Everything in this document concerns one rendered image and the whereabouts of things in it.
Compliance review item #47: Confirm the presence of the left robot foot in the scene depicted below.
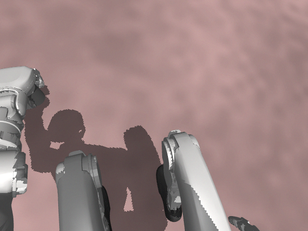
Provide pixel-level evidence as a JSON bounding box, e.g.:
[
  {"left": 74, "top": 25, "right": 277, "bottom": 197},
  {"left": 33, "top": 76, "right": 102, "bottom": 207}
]
[{"left": 101, "top": 186, "right": 112, "bottom": 231}]

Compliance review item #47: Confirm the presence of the right robot foot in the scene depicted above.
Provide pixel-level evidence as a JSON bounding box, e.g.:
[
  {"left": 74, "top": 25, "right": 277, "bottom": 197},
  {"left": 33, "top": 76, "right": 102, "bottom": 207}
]
[{"left": 156, "top": 165, "right": 182, "bottom": 222}]

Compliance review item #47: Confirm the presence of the tin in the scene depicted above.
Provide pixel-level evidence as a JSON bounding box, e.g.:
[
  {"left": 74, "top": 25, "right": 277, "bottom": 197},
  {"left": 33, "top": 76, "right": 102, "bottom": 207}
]
[{"left": 27, "top": 84, "right": 45, "bottom": 106}]

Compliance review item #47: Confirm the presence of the left robot hand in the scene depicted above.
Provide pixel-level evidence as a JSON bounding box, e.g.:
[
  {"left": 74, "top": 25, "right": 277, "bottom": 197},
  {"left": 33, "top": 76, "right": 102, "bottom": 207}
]
[{"left": 0, "top": 66, "right": 44, "bottom": 109}]

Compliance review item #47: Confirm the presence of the left robot arm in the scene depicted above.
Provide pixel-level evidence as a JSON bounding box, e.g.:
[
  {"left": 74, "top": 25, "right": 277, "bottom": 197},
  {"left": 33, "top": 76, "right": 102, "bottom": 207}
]
[{"left": 0, "top": 87, "right": 28, "bottom": 231}]

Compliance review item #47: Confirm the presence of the right robot hand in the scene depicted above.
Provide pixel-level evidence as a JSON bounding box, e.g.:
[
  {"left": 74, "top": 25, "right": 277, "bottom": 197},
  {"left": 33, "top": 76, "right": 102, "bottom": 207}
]
[{"left": 228, "top": 216, "right": 260, "bottom": 231}]

